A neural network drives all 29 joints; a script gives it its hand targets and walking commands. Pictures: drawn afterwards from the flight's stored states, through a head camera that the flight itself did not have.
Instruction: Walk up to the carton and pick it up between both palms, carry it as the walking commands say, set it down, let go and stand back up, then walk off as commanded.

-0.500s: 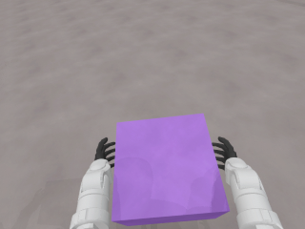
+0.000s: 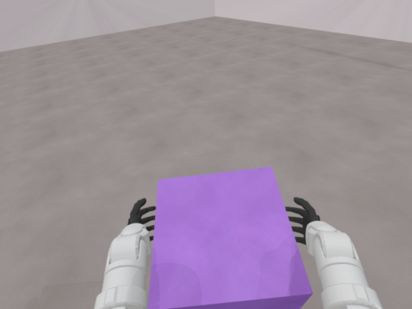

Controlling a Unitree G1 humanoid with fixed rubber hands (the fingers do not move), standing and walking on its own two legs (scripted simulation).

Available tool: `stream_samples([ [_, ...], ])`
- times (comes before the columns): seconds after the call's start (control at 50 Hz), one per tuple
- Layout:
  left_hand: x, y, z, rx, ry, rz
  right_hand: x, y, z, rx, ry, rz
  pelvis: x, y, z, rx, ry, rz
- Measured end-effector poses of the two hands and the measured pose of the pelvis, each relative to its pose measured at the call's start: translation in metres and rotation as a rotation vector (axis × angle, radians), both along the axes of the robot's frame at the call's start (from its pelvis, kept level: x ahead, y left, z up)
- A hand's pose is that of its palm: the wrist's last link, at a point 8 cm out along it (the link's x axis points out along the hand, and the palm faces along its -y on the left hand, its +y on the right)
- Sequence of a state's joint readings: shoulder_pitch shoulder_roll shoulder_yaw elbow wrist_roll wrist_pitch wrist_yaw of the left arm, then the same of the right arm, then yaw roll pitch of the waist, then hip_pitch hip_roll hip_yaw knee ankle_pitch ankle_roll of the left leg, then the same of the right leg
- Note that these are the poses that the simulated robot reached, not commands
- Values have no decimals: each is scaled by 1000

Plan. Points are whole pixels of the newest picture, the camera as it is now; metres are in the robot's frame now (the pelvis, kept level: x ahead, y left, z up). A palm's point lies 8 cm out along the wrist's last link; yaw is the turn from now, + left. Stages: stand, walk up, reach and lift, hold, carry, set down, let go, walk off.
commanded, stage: reach and lift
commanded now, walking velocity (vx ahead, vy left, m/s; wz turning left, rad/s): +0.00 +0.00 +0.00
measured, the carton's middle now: (222, 244) +0.32 +0.01 -0.03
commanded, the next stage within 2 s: hold in 0.84 s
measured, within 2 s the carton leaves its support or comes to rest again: neither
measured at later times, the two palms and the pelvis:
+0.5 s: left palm (140, 222) +0.31 +0.19 +0.05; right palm (308, 224) +0.32 -0.17 +0.04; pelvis +0.02 +0.01 +0.00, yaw +0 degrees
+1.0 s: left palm (137, 236) +0.28 +0.19 +0.05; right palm (316, 244) +0.28 -0.17 +0.03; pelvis +0.01 +0.00 +0.00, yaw +0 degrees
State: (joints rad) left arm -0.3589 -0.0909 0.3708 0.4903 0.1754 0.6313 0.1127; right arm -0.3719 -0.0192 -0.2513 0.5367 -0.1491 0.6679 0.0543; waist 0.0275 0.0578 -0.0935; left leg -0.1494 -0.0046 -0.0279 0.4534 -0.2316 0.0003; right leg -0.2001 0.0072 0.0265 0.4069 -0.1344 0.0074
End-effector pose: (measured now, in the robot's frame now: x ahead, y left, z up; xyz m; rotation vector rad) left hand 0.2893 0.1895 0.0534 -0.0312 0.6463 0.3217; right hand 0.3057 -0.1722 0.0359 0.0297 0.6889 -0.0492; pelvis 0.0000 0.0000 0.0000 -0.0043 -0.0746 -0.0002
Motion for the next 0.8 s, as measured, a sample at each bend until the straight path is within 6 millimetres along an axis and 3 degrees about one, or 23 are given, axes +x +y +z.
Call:
stream_samples([
  [0.2,-1,-2,-14,11,51,-3,-3,-2,-17,11,58,3,0,-3,0,0,-5,-2],
  [0.34,12,2,-8,12,28,-6,12,8,-1,-74,15,-55,10,1,1,-2,13,0],
  [0.44,22,2,1,14,11,-12,17,8,5,-44,5,-69,19,4,3,-6,8,0],
  [0.58,26,-2,-2,7,30,-51,7,-2,-3,-5,30,-46,26,6,4,-9,-5,0],
  [0.8,5,1,-7,10,32,-58,-14,0,-6,-5,28,-45,19,4,6,-6,-25,0],
])
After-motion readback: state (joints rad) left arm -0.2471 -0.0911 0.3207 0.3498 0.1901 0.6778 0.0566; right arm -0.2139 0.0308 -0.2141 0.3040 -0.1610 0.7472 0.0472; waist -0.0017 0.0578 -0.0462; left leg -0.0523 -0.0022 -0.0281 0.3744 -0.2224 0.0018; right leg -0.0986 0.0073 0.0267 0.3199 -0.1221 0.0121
